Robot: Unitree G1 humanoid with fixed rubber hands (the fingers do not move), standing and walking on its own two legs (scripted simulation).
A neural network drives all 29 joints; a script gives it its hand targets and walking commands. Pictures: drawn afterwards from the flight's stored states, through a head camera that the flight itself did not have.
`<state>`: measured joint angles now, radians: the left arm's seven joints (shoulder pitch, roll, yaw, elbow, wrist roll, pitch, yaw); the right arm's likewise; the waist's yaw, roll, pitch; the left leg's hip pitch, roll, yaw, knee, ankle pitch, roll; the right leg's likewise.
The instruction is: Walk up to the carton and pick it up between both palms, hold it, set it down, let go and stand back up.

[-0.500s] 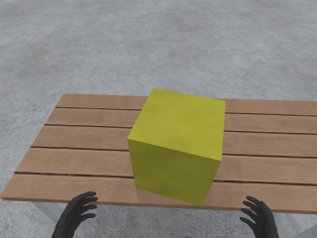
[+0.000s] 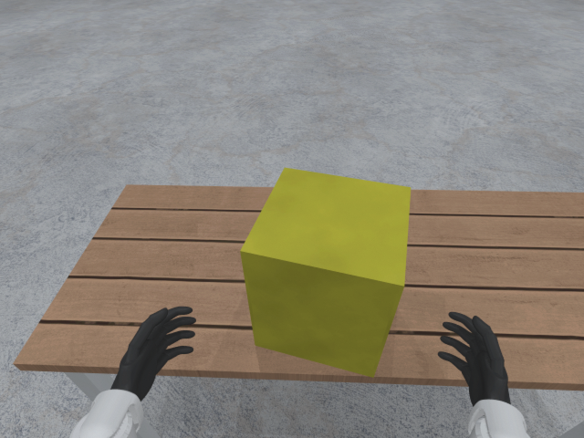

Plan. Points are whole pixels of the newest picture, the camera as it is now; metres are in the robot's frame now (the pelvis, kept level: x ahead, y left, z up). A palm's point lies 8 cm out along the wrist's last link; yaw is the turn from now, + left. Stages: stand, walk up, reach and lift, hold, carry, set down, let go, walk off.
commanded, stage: reach and lift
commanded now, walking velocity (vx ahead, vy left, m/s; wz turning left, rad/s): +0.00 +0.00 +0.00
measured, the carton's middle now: (328, 271) +0.39 -0.04 +0.00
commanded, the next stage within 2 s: none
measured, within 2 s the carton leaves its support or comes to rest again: neither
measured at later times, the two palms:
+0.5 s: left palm (159, 287) +0.31 +0.20 +0.09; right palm (496, 323) +0.25 -0.23 +0.08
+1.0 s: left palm (179, 225) +0.38 +0.18 +0.13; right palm (500, 269) +0.30 -0.25 +0.11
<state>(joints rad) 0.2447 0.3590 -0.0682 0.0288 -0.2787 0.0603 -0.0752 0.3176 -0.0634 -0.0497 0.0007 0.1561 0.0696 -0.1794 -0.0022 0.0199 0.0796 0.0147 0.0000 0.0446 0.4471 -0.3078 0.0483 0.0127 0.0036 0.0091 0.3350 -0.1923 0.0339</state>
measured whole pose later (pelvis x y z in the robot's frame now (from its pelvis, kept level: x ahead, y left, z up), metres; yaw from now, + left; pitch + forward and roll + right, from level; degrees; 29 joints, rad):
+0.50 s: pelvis +0.00 -0.02 +0.00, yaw -1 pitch -5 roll -1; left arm -0.14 0.36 0.09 0.11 -0.24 0.34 -0.11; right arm 0.04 -0.12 -0.04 -0.06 0.22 0.30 -0.24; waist -0.03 -0.01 0.08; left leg -0.05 0.01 0.06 0.38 -0.26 0.02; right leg -0.07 0.02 0.03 0.31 -0.16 0.01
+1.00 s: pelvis -0.01 -0.01 +0.00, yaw -1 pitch -1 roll -2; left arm -0.47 0.40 0.09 0.23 -0.24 0.50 -0.09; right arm -0.29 -0.20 -0.08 0.12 0.31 0.37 -0.23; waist -0.08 -0.01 0.06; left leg -0.13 0.02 0.06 0.41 -0.26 0.03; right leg -0.14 0.02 0.03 0.30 -0.14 0.02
